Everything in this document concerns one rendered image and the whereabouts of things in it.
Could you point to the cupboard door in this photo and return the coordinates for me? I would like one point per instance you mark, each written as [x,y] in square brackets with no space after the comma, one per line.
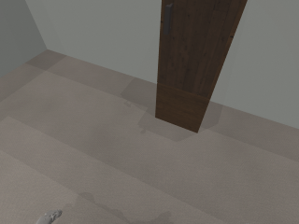
[191,53]

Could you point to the handle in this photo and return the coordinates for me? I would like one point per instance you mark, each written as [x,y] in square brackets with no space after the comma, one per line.
[167,18]

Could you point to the robot left hand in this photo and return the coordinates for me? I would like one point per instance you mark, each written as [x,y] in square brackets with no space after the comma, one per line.
[49,217]

